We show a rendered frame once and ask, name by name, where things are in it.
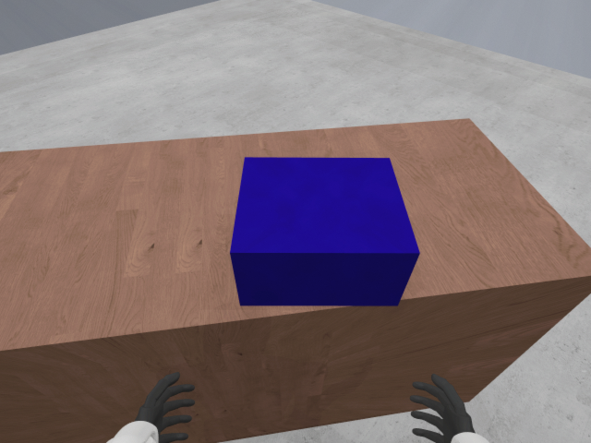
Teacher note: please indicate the carton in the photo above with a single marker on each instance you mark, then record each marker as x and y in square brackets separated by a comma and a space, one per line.
[321, 231]

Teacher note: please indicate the left robot hand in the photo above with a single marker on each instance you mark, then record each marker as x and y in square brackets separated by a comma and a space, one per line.
[156, 406]

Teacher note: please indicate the right robot hand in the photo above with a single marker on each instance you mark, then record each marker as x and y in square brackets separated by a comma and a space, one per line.
[455, 418]

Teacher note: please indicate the robot left forearm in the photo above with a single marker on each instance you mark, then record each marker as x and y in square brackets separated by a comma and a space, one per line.
[136, 432]

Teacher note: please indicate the pedestal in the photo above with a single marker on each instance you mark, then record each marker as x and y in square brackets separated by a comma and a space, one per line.
[115, 271]

